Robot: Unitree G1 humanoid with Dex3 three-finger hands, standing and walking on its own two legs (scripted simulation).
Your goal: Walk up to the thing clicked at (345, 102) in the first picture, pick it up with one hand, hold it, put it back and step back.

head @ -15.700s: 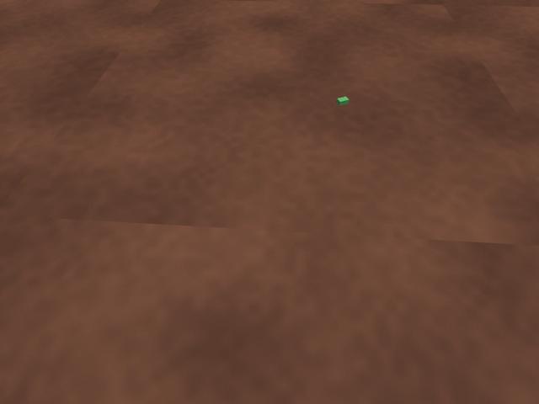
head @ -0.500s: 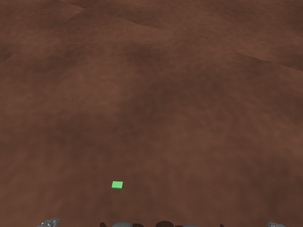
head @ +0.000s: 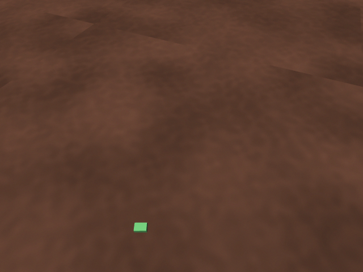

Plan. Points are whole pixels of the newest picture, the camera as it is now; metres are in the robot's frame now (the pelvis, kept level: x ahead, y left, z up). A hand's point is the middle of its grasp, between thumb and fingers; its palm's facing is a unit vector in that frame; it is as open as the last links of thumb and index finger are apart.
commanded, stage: walk up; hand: left
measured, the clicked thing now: (140, 227) +0.43 +0.25 -0.76
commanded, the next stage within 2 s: stand in 1.22 s
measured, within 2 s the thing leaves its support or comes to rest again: neither
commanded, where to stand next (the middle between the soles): +0.05 +0.00 m, yaw +1 degrees
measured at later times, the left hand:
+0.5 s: hand out of the picture +0.09 +0.23 -0.15, palm faces -0.02 -0.95 -0.32, open 7.4 cm
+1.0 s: hand out of the picture +0.10 +0.24 -0.14, palm faces -0.03 -0.94 -0.34, open 7.4 cm
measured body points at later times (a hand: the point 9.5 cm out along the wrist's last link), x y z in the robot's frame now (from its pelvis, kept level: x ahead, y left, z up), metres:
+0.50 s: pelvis +0.01 -0.02 +0.01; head +0.01 -0.02 +0.46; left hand +0.09 +0.27 -0.12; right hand +0.09 -0.33 -0.12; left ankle -0.02 +0.11 -0.74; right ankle -0.01 -0.12 -0.74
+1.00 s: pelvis +0.01 -0.01 +0.01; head +0.01 -0.02 +0.46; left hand +0.10 +0.28 -0.12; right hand +0.07 -0.32 -0.13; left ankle -0.02 +0.11 -0.74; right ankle -0.01 -0.12 -0.74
